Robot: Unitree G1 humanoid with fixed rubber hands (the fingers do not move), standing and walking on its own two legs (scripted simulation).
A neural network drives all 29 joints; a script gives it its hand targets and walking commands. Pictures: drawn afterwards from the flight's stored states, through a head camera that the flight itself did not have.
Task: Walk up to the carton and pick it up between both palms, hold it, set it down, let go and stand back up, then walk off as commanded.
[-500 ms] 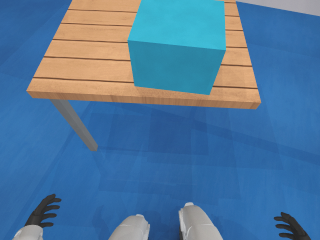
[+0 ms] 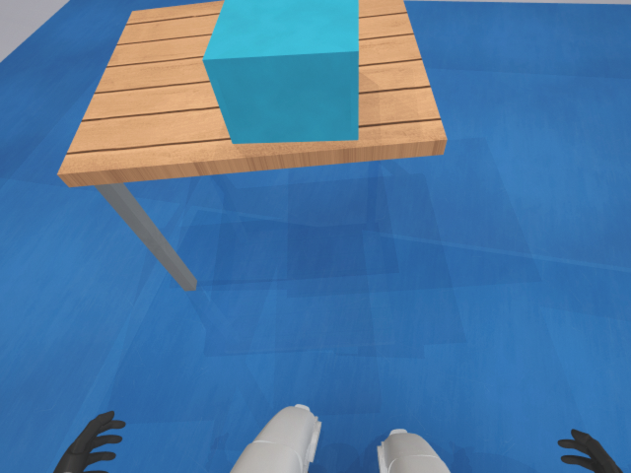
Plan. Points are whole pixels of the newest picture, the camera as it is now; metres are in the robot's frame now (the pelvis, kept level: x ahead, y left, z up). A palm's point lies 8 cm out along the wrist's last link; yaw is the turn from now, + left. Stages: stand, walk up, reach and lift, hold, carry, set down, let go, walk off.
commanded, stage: walk off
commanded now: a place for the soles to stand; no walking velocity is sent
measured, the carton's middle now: (293, 66) +0.84 +0.08 +0.00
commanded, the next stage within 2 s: none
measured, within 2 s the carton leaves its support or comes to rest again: neither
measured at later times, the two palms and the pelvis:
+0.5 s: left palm out of the picture -0.12 +0.33 -0.10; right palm out of the picture -0.06 -0.32 -0.07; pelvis -0.19 -0.01 +0.00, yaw +3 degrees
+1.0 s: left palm out of the picture -0.27 +0.32 -0.05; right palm out of the picture -0.28 -0.34 -0.09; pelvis -0.35 -0.02 +0.01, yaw +8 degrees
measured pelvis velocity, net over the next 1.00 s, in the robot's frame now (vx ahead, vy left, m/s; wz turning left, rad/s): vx -0.35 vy -0.02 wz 0.13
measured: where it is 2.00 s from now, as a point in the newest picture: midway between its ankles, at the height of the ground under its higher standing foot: outside the picture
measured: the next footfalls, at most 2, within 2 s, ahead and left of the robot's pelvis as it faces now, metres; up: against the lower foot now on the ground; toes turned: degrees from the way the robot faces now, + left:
left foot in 0.24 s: -0.10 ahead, +0.13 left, +0.00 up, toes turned +0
right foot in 0.60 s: -0.20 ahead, -0.14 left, +0.00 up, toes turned +6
